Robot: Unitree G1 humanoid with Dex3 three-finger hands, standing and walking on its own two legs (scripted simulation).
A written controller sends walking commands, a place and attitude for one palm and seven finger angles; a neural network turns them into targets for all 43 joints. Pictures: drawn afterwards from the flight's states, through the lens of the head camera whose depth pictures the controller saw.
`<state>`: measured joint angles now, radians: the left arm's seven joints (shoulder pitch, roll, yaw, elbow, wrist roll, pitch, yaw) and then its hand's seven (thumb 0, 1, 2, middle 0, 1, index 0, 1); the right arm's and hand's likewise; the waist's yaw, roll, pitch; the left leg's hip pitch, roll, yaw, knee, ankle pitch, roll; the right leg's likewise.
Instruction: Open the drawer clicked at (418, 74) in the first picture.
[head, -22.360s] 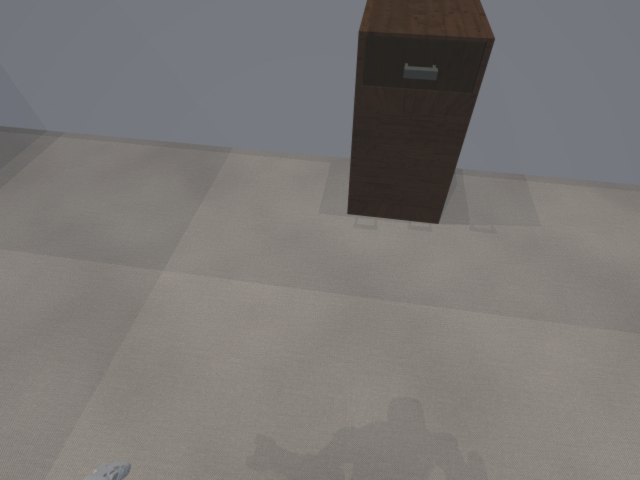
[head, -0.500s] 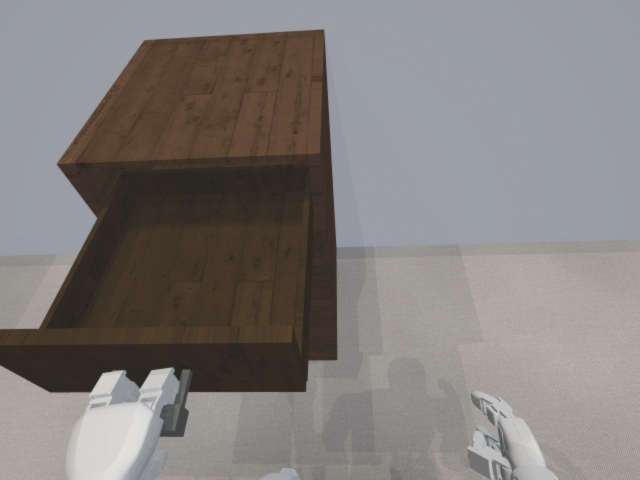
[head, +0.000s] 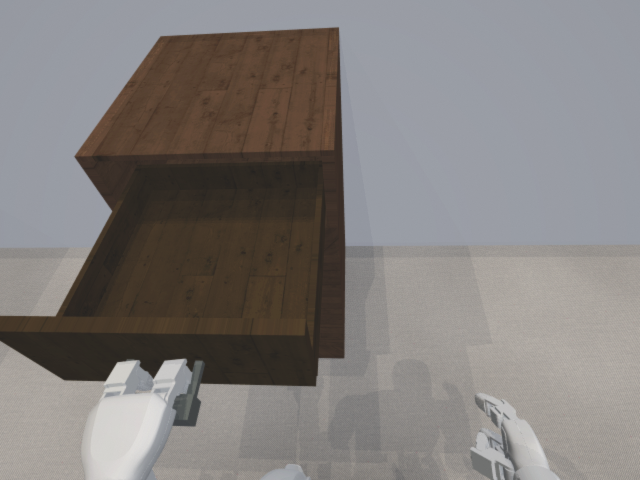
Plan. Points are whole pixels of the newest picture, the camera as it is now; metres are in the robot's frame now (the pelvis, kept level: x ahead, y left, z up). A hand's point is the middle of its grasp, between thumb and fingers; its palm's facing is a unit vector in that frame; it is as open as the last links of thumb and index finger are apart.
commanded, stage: lift the hand off the handle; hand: left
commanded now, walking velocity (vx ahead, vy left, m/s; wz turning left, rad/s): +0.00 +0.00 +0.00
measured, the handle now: (157, 388) +0.23 +0.23 +0.01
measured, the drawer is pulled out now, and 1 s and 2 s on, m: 0.30 0.28 0.24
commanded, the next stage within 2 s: open the thumb to release the handle in 0.48 s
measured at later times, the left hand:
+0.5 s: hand (148, 441) +0.17 +0.22 +0.00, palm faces -0.17 -0.13 -0.98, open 13.5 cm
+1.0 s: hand (155, 420) +0.19 +0.22 -0.01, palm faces +0.03 -0.08 -1.00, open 13.3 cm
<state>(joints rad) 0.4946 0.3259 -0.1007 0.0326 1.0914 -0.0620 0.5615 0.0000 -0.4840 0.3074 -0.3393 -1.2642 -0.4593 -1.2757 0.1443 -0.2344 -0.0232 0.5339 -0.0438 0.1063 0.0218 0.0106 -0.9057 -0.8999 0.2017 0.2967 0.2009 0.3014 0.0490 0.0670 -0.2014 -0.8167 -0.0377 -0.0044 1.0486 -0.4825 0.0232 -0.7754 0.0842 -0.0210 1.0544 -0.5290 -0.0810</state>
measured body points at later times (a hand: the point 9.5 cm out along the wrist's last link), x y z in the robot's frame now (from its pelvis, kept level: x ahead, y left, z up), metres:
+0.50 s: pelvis +0.01 +0.00 +0.02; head +0.03 -0.02 +0.47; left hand +0.17 +0.22 +0.05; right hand +0.20 -0.24 -0.07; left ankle +0.02 +0.11 -0.67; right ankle -0.01 -0.07 -0.67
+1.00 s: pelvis +0.01 +0.01 -0.01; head +0.07 -0.02 +0.44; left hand +0.19 +0.23 +0.05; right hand +0.22 -0.21 -0.12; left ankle +0.02 +0.11 -0.67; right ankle -0.01 -0.07 -0.67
